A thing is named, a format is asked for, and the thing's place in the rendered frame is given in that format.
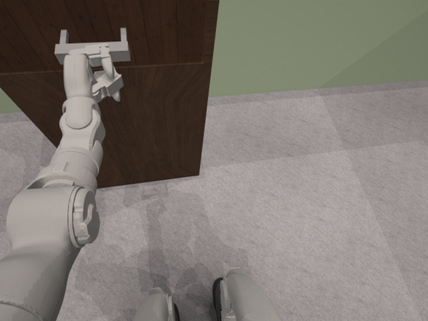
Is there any robot left shin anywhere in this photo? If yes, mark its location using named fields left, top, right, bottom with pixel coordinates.
left=148, top=288, right=166, bottom=295

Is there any left robot forearm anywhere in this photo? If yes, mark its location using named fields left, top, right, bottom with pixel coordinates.
left=6, top=96, right=106, bottom=245

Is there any cabinet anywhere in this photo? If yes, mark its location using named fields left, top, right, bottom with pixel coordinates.
left=0, top=0, right=219, bottom=189

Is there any drawer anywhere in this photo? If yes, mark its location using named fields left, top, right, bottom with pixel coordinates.
left=0, top=0, right=206, bottom=73

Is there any left robot hand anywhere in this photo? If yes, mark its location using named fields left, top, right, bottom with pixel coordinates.
left=64, top=43, right=124, bottom=103

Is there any left robot upper arm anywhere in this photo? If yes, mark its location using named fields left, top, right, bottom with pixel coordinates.
left=0, top=185, right=100, bottom=321

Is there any handle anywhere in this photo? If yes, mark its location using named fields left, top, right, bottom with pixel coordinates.
left=54, top=28, right=130, bottom=65

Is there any robot right thigh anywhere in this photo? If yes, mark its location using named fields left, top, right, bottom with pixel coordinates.
left=220, top=274, right=283, bottom=321

